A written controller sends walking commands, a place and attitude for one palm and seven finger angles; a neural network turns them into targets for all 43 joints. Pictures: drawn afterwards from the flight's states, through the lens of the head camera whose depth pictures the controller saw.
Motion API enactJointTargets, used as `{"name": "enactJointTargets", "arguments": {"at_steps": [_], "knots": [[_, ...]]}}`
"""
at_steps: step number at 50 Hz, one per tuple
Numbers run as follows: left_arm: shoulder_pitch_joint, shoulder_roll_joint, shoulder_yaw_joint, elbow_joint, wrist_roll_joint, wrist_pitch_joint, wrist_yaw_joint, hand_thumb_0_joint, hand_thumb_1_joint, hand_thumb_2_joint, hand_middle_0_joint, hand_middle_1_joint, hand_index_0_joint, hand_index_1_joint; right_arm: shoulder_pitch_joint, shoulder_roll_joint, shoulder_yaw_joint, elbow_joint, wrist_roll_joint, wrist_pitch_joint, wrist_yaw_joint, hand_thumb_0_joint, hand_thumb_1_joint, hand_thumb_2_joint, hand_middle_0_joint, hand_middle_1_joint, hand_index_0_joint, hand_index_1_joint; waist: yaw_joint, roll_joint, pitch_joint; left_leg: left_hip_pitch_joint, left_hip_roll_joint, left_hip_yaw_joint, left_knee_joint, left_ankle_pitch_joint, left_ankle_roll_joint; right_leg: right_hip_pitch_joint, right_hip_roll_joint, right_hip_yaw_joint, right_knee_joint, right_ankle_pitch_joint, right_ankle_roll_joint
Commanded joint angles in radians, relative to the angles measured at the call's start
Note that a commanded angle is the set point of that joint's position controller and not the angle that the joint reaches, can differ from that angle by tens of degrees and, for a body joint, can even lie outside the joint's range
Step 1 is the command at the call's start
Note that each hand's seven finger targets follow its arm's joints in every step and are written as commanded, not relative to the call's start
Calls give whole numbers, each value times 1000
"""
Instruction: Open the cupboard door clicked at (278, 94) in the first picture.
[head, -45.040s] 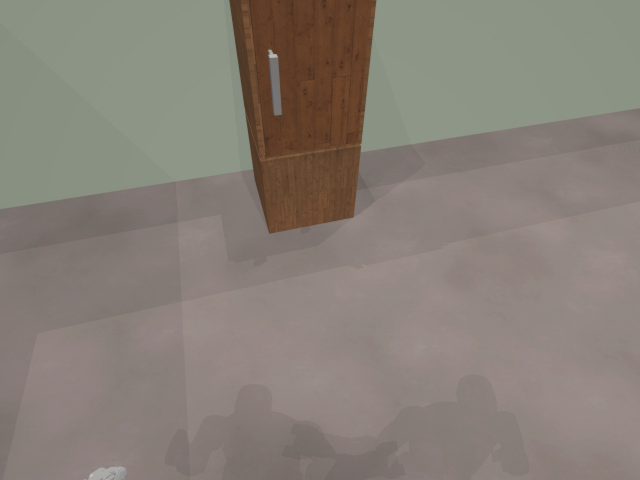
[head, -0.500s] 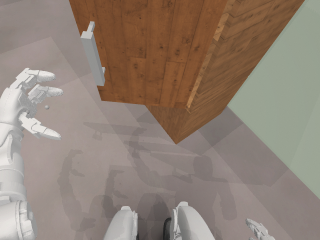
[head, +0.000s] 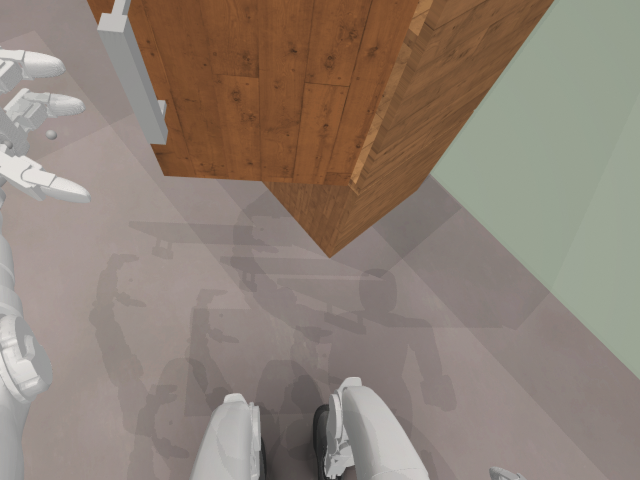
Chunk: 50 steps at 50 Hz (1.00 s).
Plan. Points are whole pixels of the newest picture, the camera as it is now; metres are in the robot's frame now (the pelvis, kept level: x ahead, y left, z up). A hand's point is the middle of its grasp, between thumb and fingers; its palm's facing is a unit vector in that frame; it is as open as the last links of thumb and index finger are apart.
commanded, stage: move the hooked fingers beside the handle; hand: left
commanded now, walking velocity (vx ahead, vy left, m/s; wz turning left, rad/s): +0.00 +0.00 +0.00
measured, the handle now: (142, 75) +0.59 +0.19 +0.05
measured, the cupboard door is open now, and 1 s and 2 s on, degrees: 50 50 50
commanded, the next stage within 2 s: slide the fingers in behind the handle in 1.10 s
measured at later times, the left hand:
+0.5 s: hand (70, 96) +0.55 +0.26 +0.05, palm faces -0.06 -1.00 -0.04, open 14.0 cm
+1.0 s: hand (60, 103) +0.54 +0.27 +0.05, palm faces -0.05 -1.00 -0.04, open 14.0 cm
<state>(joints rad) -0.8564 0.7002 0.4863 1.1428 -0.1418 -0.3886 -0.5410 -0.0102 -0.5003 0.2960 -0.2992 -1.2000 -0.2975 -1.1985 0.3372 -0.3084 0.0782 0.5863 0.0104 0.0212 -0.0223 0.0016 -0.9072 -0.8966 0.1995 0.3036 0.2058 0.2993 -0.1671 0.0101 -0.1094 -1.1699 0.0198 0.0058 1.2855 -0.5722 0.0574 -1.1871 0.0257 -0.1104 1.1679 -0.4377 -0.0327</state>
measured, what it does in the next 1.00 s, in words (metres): stands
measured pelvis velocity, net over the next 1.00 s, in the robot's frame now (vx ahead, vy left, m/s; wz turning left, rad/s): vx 0.01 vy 0.01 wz -0.02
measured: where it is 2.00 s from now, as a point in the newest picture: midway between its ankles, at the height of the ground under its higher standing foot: outside the picture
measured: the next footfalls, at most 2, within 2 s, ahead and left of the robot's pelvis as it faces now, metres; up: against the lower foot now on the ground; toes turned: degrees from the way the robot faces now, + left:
none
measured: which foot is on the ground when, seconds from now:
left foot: down 0.00-1.00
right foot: down 0.00-1.00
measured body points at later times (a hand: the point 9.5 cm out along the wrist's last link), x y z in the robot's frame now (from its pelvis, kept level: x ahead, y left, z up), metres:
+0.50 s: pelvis +0.00 +0.01 -0.01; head +0.20 +0.05 +0.39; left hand +0.55 +0.32 +0.06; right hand -0.02 -0.26 -0.09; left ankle +0.01 +0.08 -0.62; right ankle +0.06 -0.11 -0.62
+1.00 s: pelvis +0.01 +0.01 +0.00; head +0.20 +0.06 +0.41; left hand +0.53 +0.32 +0.06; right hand +0.03 -0.26 -0.09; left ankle +0.01 +0.08 -0.62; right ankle +0.06 -0.11 -0.62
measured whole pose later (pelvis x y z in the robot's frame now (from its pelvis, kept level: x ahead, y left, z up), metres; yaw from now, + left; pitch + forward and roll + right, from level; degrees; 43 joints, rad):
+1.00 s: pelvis +0.01 +0.01 +0.00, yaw -1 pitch +29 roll -7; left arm -0.95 0.76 0.50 1.17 -0.09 -0.36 -0.49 -0.01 -0.50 0.30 -0.30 -1.20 -0.30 -1.20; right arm 0.35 -0.30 0.09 0.56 -0.01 0.10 0.00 0.00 -0.91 -0.90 0.20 0.30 0.21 0.30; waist -0.21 0.02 -0.11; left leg -1.21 0.03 -0.01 1.29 -0.59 0.06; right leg -1.21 0.04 -0.12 1.14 -0.44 -0.02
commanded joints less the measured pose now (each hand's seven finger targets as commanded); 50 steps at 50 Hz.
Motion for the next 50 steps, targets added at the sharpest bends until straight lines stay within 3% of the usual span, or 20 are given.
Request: {"name": "enactJointTargets", "arguments": {"at_steps": [1, 3, 5, 7, 13, 16, 17, 21, 23, 25, 28, 29, 32, 35, 37, 40, 43, 47, 48, 50], "knots": [[-417, 310, 33, -159, -12, -39, 6, 0, -500, 300, -300, -1200, -300, -1200, 178, -204, -73, -44, -7, -2, -13, 0, -900, -900, 200, 300, 200, 300, -18, 194, -522, 355, 12, -105, -162, 462, -36, 242, 20, 73, -107, 214, 4], [-450, 350, 53, -142, -4, -32, 17, 0, -500, 300, -300, -1200, -300, -1200, 185, -207, -66, -49, -8, 4, -15, 0, -900, -900, 200, 300, 200, 300, -22, 184, -507, 324, 10, -104, -157, 433, -31, 238, 25, 71, -102, 198, 0], [-494, 362, 47, -157, 12, -34, 23, 0, -500, 300, -300, -1200, -300, -1200, 196, -207, -65, -44, -12, 8, -13, 0, -900, -900, 200, 300, 200, 300, -28, 225, -547, 347, 13, -110, -152, 455, -37, 229, 23, 71, -99, 204, 3], [-513, 390, 57, -126, 25, -31, 33, 0, -500, 300, -300, -1200, -300, -1200, 202, -210, -60, -42, -15, 14, -13, 0, -900, -900, 200, 300, 200, 300, -41, 202, -525, 315, 14, -109, -144, 438, -31, 227, 25, 72, -100, 198, 4], [-603, 407, 40, -91, 47, -14, 37, 0, -500, 300, -300, -1200, -300, -1200, 229, -214, -51, -35, -21, 27, -12, 0, -900, -900, 200, 300, 200, 300, -75, 252, -543, 345, 20, -128, -125, 484, -39, 164, 30, 57, -84, 205, 0], [-602, 422, 43, -80, 65, 1, 42, 0, -500, 300, -300, -1200, -300, -1200, 248, -216, -49, -32, -27, 37, -8, 0, -900, -900, 200, 300, 200, 300, -74, 280, -582, 365, 23, -132, -116, 528, -44, 164, 30, 56, -83, 226, 3], [-548, 437, 63, -57, 67, 11, 42, 0, -500, 300, -300, -1200, -300, -1200, 253, -218, -49, -38, -26, 42, -7, 0, -900, -900, 200, 300, 200, 300, -65, 248, -571, 348, 24, -130, -118, 532, -41, 180, 32, 55, -84, 237, 4], [-509, 454, 78, -120, 66, 13, 35, 0, -500, 300, -300, -1200, -300, -1200, 255, -215, -51, -54, -26, 58, 1, 0, -900, -900, 200, 300, 200, 300, -41, 290, -608, 388, 30, -130, -127, 585, -49, 196, 32, 52, -83, 260, 3], [-529, 410, 59, -163, 49, 5, 34, 0, -500, 300, -300, -1200, -300, -1200, 257, -212, -57, -52, -26, 62, 5, 0, -900, -900, 200, 300, 200, 300, -55, 296, -609, 434, 36, -142, -126, 627, -53, 162, 36, 49, -84, 265, 2], [-535, 469, 113, -194, 41, -4, 40, 0, -500, 300, -300, -1200, -300, -1200, 258, -216, -62, -48, -27, 64, 7, 0, -900, -900, 200, 300, 200, 300, -47, 276, -635, 427, 36, -138, -129, 610, -50, 202, 38, 52, -90, 270, 5], [-544, 395, 63, -209, 36, -10, 42, 0, -500, 300, -300, -1200, -300, -1200, 258, -206, -62, -39, -25, 63, 13, 0, -900, -900, 200, 300, 200, 300, -58, 305, -603, 462, 37, -143, -136, 629, -54, 164, 39, 49, -100, 260, 3], [-534, 426, 85, -196, 43, -10, 48, 0, -500, 300, -300, -1200, -300, -1200, 261, -210, -63, -31, -25, 66, 11, 0, -900, -900, 200, 300, 200, 300, -51, 306, -596, 470, 40, -147, -140, 636, -60, 162, 39, 47, -102, 253, 4], [-531, 389, 58, -171, 46, -3, 54, 0, -500, 300, -300, -1200, -300, -1200, 260, -206, -60, -26, -28, 67, 11, 0, -900, -900, 200, 300, 200, 300, -65, 281, -559, 448, 36, -141, -144, 612, -54, 167, 39, 47, -111, 251, 5], [-530, 366, 41, -186, 42, -14, 50, 0, -500, 300, -300, -1200, -300, -1200, 260, -201, -63, -22, -28, 67, 11, 0, -900, -900, 200, 300, 200, 300, -60, 321, -587, 496, 37, -148, -144, 664, -65, 159, 39, 45, -111, 264, 2], [-474, 356, 47, -145, 35, -6, 47, 0, -500, 300, -300, -1200, -300, -1200, 257, -202, -65, -26, -27, 69, 11, 0, -900, -900, 200, 300, 200, 300, -61, 258, -560, 460, 35, -137, -143, 649, -54, 186, 41, 47, -118, 280, 5], [-465, 367, 48, -144, 34, -7, 39, 0, -500, 300, -300, -1200, -300, -1200, 243, -200, -61, -37, -25, 70, 10, 0, -900, -900, 200, 300, 200, 300, -49, 279, -542, 425, 31, -123, -143, 619, -49, 201, 39, 53, -115, 281, 4], [-481, 361, 46, -144, 31, -17, 42, 0, -500, 300, -300, -1200, -300, -1200, 235, -199, -61, -43, -23, 71, 7, 0, -900, -900, 200, 300, 200, 300, -58, 250, -516, 403, 29, -122, -140, 589, -44, 195, 41, 51, -109, 273, 0], [-484, 372, 59, -205, 24, -40, 43, 0, -500, 300, -300, -1200, -300, -1200, 233, -200, -66, -42, -25, 68, 9, 0, -900, -900, 200, 300, 200, 300, -41, 293, -592, 468, 32, -132, -141, 658, -59, 209, 38, 51, -104, 291, 1], [-497, 346, 42, -225, 16, -46, 40, 0, -500, 300, -300, -1200, -300, -1200, 236, -198, -70, -41, -24, 69, 9, 0, -900, -900, 200, 300, 200, 300, -47, 312, -603, 512, 35, -142, -137, 713, -67, 180, 38, 47, -99, 299, -1], [-478, 301, 13, -175, 18, -31, 38, 0, -500, 300, -300, -1200, -300, -1200, 230, -196, -70, -31, -21, 71, 12, 0, -900, -900, 200, 300, 200, 300, -56, 291, -563, 502, 37, -142, -137, 676, -67, 150, 40, 44, -111, 267, 4]]}}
